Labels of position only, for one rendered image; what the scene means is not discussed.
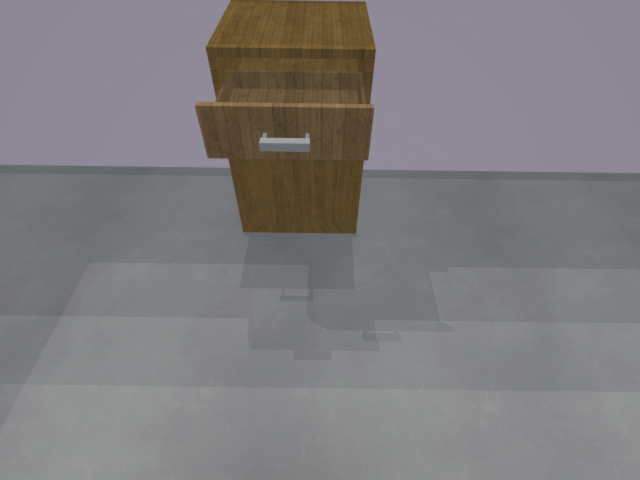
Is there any cabinet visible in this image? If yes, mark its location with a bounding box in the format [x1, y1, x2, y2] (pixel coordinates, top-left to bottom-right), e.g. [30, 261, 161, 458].
[206, 0, 376, 234]

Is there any handle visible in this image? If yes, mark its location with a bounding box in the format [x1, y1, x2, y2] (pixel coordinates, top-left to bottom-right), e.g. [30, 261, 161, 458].
[259, 133, 310, 152]

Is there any drawer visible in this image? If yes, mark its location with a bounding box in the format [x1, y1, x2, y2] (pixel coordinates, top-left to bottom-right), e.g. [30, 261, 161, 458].
[195, 70, 374, 160]

